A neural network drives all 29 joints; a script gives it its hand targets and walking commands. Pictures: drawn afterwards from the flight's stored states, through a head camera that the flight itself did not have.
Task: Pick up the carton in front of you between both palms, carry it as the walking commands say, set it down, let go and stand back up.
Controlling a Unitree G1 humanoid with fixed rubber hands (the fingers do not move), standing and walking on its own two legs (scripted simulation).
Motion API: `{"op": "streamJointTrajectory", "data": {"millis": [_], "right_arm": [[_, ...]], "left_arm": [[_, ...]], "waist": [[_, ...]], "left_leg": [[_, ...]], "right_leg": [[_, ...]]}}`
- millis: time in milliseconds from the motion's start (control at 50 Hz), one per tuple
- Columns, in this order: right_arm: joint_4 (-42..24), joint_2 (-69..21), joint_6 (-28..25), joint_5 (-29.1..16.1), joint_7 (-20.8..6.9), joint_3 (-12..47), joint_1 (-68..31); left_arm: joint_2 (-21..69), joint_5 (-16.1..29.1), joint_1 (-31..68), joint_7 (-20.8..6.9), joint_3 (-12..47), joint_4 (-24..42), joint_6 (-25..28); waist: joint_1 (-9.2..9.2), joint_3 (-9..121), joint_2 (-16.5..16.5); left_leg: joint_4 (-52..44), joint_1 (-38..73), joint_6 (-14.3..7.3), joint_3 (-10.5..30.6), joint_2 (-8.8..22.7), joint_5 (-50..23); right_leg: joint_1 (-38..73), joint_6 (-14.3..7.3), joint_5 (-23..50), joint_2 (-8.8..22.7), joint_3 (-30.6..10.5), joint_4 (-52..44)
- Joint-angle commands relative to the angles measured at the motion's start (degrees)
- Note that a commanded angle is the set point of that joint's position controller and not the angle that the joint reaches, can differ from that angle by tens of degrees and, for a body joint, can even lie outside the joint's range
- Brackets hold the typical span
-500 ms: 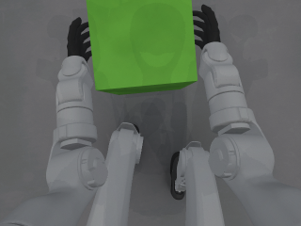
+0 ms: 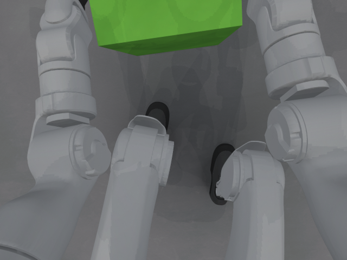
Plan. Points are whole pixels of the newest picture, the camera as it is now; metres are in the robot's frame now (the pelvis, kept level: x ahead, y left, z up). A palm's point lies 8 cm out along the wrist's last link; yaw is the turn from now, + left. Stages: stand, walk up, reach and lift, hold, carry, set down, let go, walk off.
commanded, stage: set down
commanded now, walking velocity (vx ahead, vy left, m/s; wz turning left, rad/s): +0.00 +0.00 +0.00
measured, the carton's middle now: out of the picture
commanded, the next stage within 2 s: none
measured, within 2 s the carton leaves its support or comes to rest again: rests again in 1.04 s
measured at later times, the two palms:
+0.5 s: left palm out of the picture +0.47 +0.30 -0.19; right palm out of the picture +0.58 +0.02 -0.20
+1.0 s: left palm (76, 1) +0.47 +0.31 -0.20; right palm out of the picture +0.57 +0.02 -0.21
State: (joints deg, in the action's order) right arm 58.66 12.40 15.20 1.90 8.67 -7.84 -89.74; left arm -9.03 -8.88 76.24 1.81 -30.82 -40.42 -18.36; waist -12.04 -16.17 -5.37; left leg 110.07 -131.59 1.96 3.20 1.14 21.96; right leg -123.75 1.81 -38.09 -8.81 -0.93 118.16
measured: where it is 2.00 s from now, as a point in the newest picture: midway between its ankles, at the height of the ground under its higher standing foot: (186, 164)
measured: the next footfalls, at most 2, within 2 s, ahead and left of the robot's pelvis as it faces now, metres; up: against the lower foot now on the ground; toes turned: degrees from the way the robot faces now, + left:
none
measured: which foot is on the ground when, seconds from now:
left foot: down 0.00-1.00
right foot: down 0.00-1.00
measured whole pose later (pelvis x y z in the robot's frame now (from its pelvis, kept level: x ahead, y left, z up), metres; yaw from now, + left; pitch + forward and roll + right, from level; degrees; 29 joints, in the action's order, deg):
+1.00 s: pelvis +0.00 -0.01 -0.03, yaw +1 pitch +40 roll +3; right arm 64.7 12.2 11.4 5.3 3.6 -5.2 -93.6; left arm -16.2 -6.0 79.9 -3.9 -34.5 -55.9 -11.0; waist -12.2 -22.5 -1.9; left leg 116.3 -131.7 2.4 1.1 3.0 24.2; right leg -125.6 1.5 -40.0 -10.8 -2.8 126.2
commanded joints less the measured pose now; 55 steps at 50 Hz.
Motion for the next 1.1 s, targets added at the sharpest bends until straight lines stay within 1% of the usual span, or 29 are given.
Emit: {"op": "streamJointTrajectory", "data": {"millis": [0, 40, 120, 220, 320, 440, 540, 580, 780, 880, 920, 1000, 1040, 1080], "right_arm": [[-8.3, -47.84, -2.84, -6.74, -13.07, 16.96, -31.11], [-9.51, -48.2, -3.2, -7.02, -12.78, 17.97, -31.54], [-8.94, -49.17, -3.54, -6.45, -12.95, 18.14, -29.8], [-7.13, -49.81, -3.83, -6.21, -13.51, 17.66, -27.83], [-6.52, -48.47, -4.4, -6.58, -13.26, 17.54, -28.3], [-5.92, -45.21, -4.97, -6.11, -12.15, 17.05, -29.41], [-5.97, -43.06, -5.46, -5.75, -11.53, 17.07, -29.97], [-6.04, -42.56, -5.58, -5.57, -11.53, 17.13, -30.29], [-1.07, -36.59, -5.61, -1.57, -11.98, 12.78, -24.81], [1.26, -33.82, -5.46, 0.52, -12.25, 11.0, -22.57], [1.88, -32.44, -5.34, 1.29, -12.43, 10.35, -22.08], [2.27, -29.86, -5.26, 2.33, -12.52, 9.57, -22.21], [2.11, -27.91, -5.39, 2.63, -12.28, 9.35, -22.77], [1.56, -23.88, -5.71, 2.83, -11.54, 8.99, -23.1]], "left_arm": [[41.04, 9.27, 38.87, -13.91, 23.62, 5.37, 3.16], [41.11, 10.14, 38.55, -14.65, 23.31, 4.34, 3.11], [41.48, 10.08, 36.12, -15.7, 22.19, 1.24, 2.97], [40.25, 8.18, 33.57, -16.27, 19.18, -1.57, 3.44], [37.83, 6.98, 33.12, -16.52, 16.45, -3.15, 4.29], [34.55, 6.75, 33.37, -16.99, 13.86, -5.15, 5.04], [32.7, 6.96, 32.79, -17.18, 12.33, -7.26, 5.53], [32.31, 6.94, 32.46, -17.18, 11.87, -8.34, 5.69], [28.31, 6.12, 30.86, -16.13, 10.59, -12.16, 6.64], [25.9, 6.07, 30.59, -15.11, 10.16, -12.92, 7.33], [24.68, 5.55, 29.5, -14.72, 9.31, -13.82, 7.37], [22.9, 4.66, 28.35, -14.04, 7.34, -15.07, 7.71], [21.52, 4.0, 27.61, -13.48, 5.89, -15.98, 8.13], [18.14, 3.15, 26.05, -12.41, 3.56, -17.22, 8.88]], "waist": [[-6.92, 75.83, -4.44], [-6.7, 74.25, -6.1], [-6.48, 71.04, -7.63], [-7.76, 65.88, -9.01], [-8.89, 62.77, -10.0], [-8.99, 59.81, -11.21], [-8.79, 57.79, -12.01], [-8.63, 56.52, -12.07], [-5.74, 47.06, -9.25], [-4.19, 43.19, -9.04], [-3.86, 41.26, -9.29], [-3.84, 39.9, -9.72], [-4.15, 39.95, -9.71], [-4.64, 40.52, -9.55]], "left_leg": [[-1.85, 55.18, 0.84, -8.06, -4.83, -23.52], [-0.65, 54.86, 0.39, -7.32, -4.73, -25.76], [0.74, 52.93, 0.06, -6.84, -4.61, -26.16], [1.39, 47.52, -0.42, -7.02, -4.24, -24.09], [1.97, 42.14, -0.68, -7.4, -3.6, -21.81], [2.76, 35.78, -0.8, -7.63, -2.98, -18.45], [3.38, 33.22, -1.08, -7.24, -2.82, -17.28], [3.56, 33.02, -1.35, -6.95, -2.86, -17.27], [3.66, 31.12, -1.33, -5.73, -3.16, -14.4], [3.64, 30.85, -1.36, -5.06, -3.37, -12.96], [3.48, 30.26, -1.5, -4.82, -3.45, -11.79], [3.57, 29.38, -1.5, -4.87, -3.44, -10.44], [3.71, 29.5, -1.36, -5.04, -3.26, -10.39], [3.88, 30.12, -1.06, -5.37, -2.91, -10.74]], "right_leg": [[17.06, -1.84, 11.86, -3.44, 4.28, -10.09], [16.83, -1.71, 13.76, -3.3, 4.14, -9.26], [15.14, -1.73, 14.62, -2.85, 3.98, -8.62], [12.96, -1.57, 14.53, -2.55, 2.97, -8.49], [13.84, -1.45, 15.24, -2.35, 1.82, -8.27], [17.16, -1.51, 16.1, -1.77, 0.68, -8.05], [18.22, -1.52, 16.65, -1.24, 0.16, -7.56], [17.19, -1.5, 16.57, -1.14, 0.16, -7.38], [11.94, -2.15, 13.11, -0.55, 0.33, -6.84], [10.07, -2.48, 11.23, -0.15, 0.38, -6.51], [9.35, -2.56, 10.02, 0.04, 0.31, -6.52], [9.44, -2.42, 9.16, 0.54, 0.06, -6.58], [9.98, -2.06, 9.26, 0.8, -0.06, -6.6], [11.13, -1.47, 9.68, 1.17, -0.21, -6.65]]}}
